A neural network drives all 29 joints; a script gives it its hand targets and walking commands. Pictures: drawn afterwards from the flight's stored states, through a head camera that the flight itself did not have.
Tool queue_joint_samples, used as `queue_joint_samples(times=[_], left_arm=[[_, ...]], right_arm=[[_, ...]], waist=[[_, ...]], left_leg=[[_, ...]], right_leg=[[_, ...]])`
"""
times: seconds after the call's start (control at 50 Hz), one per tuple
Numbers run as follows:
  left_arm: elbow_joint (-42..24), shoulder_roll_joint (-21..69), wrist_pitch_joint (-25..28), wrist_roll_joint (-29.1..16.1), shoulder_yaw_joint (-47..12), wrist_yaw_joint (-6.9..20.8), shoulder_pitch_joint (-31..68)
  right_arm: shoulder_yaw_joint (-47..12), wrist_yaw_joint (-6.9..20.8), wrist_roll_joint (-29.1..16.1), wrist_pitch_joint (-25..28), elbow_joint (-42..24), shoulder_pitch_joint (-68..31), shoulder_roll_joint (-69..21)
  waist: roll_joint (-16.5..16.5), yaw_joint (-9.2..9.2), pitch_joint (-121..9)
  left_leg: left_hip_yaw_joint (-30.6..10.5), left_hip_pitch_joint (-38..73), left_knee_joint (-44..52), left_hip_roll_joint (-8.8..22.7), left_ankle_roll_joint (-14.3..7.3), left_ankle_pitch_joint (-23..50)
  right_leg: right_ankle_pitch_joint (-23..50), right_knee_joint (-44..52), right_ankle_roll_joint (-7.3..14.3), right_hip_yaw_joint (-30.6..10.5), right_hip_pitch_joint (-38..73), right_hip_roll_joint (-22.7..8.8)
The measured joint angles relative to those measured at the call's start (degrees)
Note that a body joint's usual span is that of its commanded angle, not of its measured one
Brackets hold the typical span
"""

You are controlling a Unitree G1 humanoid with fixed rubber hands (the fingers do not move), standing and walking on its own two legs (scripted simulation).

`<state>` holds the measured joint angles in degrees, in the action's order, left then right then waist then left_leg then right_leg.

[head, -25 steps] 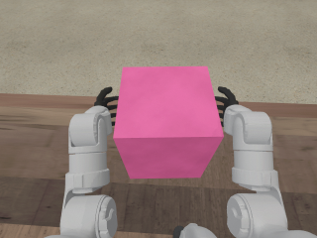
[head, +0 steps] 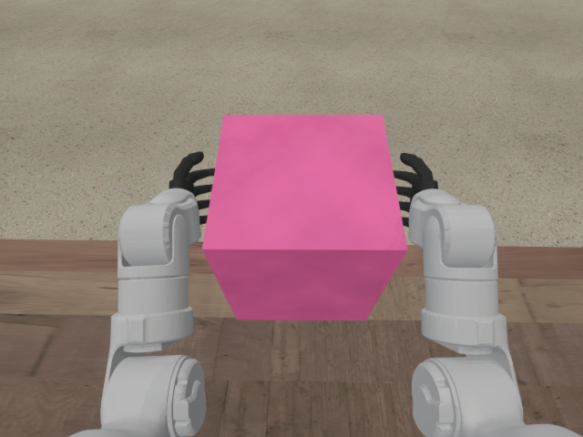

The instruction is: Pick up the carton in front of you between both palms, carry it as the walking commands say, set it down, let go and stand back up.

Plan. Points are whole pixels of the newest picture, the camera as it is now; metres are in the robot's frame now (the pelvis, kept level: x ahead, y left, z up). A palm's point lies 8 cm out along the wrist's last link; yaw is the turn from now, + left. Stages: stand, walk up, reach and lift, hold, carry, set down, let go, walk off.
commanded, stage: carry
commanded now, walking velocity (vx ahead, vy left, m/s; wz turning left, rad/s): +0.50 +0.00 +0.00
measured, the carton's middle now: (301, 228) +0.38 +0.01 +0.09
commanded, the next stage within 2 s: none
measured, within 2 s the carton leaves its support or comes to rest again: neither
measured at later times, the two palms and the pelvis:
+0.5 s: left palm (218, 166) +0.68 +0.18 -0.03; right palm (346, 157) +0.70 -0.11 -0.03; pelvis +0.34 +0.01 -0.13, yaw +1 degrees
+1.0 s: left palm (235, 130) +1.02 +0.19 -0.16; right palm (327, 133) +1.00 -0.10 -0.16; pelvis +0.67 +0.07 -0.23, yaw +1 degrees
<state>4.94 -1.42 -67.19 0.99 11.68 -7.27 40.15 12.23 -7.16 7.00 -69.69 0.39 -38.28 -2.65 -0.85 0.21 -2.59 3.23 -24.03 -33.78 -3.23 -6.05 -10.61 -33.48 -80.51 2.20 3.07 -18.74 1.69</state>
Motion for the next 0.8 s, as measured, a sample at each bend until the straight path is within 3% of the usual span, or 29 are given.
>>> queue_joint_samples(times=[0.06,0.14,0.24,0.34,0.36,0.38,0.42,0.44,0.48,0.52,0.58,0.66,0.7,0.74,0.76,0.78,0.8], left_arm=[[3.29,0.30,-1.89,1.21,-0.24,0.06,0.79],[3.31,2.15,-3.76,3.43,0.83,0.00,-1.28],[-0.14,3.37,-1.97,4.22,2.33,0.03,-4.24],[-5.32,4.34,0.53,4.32,2.42,0.07,-7.46],[-5.83,4.80,1.06,4.59,1.98,0.06,-7.70],[-6.04,5.24,1.54,4.98,1.33,0.04,-7.69],[-6.20,5.25,2.61,5.35,0.29,-0.10,-7.09],[-5.59,4.76,3.11,4.95,-0.11,-0.15,-6.82],[-4.24,3.78,3.19,2.89,-0.85,0.28,-7.00],[-2.98,3.08,3.11,1.26,-1.40,-0.05,-7.84],[-1.48,2.81,3.69,-0.26,-2.27,-0.66,-8.72],[-1.02,2.75,5.36,-1.71,-3.31,-1.20,-8.56],[-1.46,2.85,6.09,-2.24,-3.51,-1.31,-8.30],[-2.03,2.72,6.40,-2.66,-3.54,-1.31,-7.86],[-2.23,2.41,6.33,-2.88,-3.39,-1.28,-7.61],[-2.32,1.80,6.16,-3.11,-3.10,-1.11,-7.47],[-1.89,1.16,6.16,-3.24,-2.85,-0.83,-6.79]], right_arm=[[-0.48,0.61,-2.69,-1.31,4.10,-0.41,1.91],[-0.97,0.11,-5.02,-1.56,6.93,1.06,2.53],[-1.45,-0.32,-5.65,1.62,6.96,2.15,1.61],[-2.06,-0.37,-5.97,4.93,4.07,4.00,0.77],[-1.95,-0.35,-6.35,5.12,3.12,4.46,1.14],[-1.71,-0.32,-6.87,5.24,2.16,4.98,1.65],[-1.36,-0.03,-7.40,5.95,1.61,4.46,2.48],[-1.19,0.02,-7.15,6.24,1.79,4.21,2.44],[-0.65,0.30,-6.04,5.82,1.70,4.86,1.70],[-0.05,0.39,-4.56,5.02,1.13,6.29,0.35],[0.87,0.70,-2.85,4.66,0.14,8.25,-1.02],[1.38,0.99,-2.14,5.29,-2.77,10.20,-1.39],[1.29,1.02,-1.93,5.58,-4.74,11.03,-1.45],[1.05,1.02,-1.64,5.74,-6.29,11.40,-1.54],[0.80,1.01,-1.41,5.78,-6.37,11.11,-1.64],[0.33,0.96,-1.01,5.86,-5.85,10.50,-1.86],[-0.03,0.88,-0.60,6.11,-5.11,9.67,-1.94]], waist=[[1.10,-2.82,0.25],[0.90,-4.66,2.00],[1.14,-6.18,4.70],[2.96,-6.60,5.02],[2.93,-5.79,4.88],[3.27,-4.35,4.61],[2.06,-1.11,4.26],[1.57,0.16,4.22],[1.33,2.60,4.07],[1.58,4.31,4.09],[1.67,6.13,4.86],[0.83,7.96,5.39],[-0.19,8.32,4.94],[-1.14,8.11,3.93],[-1.50,7.44,3.38],[-1.61,6.09,2.71],[-0.73,4.37,2.23]], left_leg=[[0.60,-1.53,-8.27,-2.37,-2.18,-7.23],[0.78,-0.23,-11.84,-3.25,-2.13,-14.09],[-0.50,2.62,-14.54,-4.12,-2.71,-20.79],[-0.27,6.53,-23.03,-5.69,-2.92,-29.64],[0.91,6.74,-27.63,-5.24,-2.62,-24.24],[2.30,5.81,-34.73,-5.13,-2.07,-22.43],[2.08,0.72,-50.04,-3.52,1.17,-23.61],[0.38,-2.31,-54.33,-2.86,2.08,-23.70],[-3.26,-8.02,-54.82,-1.01,3.05,-20.67],[-5.99,-12.50,-47.40,1.16,4.09,-17.62],[-7.24,-16.76,-33.42,3.64,4.85,-11.95],[-5.86,-18.06,-15.63,4.45,4.13,12.38],[-4.23,-15.35,-4.93,3.76,4.01,20.26],[-1.79,-11.06,4.12,2.92,3.34,27.17],[-0.11,-8.24,6.88,2.56,2.84,30.54],[1.15,-4.98,7.90,2.15,1.91,28.69],[1.47,-3.64,6.42,0.96,0.77,18.43]], right_leg=[[2.81,-4.35,0.02,-4.32,-9.37,-0.32],[8.94,8.26,-1.33,-5.50,-18.95,-2.30],[33.27,27.45,0.16,-4.43,-23.32,-2.87],[50.14,49.12,1.55,-0.24,-16.44,-0.35],[51.88,50.59,2.24,1.10,-13.78,0.48],[51.11,52.06,3.34,1.91,-10.24,0.93],[30.53,48.56,5.04,1.74,-7.57,2.90],[22.61,45.56,5.54,1.57,-7.62,3.92],[16.72,40.83,5.12,1.89,-7.98,4.98],[12.87,37.52,6.17,2.13,-7.54,5.34],[8.09,35.48,5.95,1.79,-5.41,5.15],[0.95,30.63,5.32,0.06,-2.88,5.02],[-3.93,27.46,4.83,-0.52,-0.95,5.18],[-8.79,22.89,4.40,-0.39,0.92,5.45],[-6.35,19.00,3.72,0.42,1.44,5.12],[-4.38,12.89,3.10,1.33,1.20,4.63],[-4.67,5.26,1.58,1.20,-0.57,3.73]])
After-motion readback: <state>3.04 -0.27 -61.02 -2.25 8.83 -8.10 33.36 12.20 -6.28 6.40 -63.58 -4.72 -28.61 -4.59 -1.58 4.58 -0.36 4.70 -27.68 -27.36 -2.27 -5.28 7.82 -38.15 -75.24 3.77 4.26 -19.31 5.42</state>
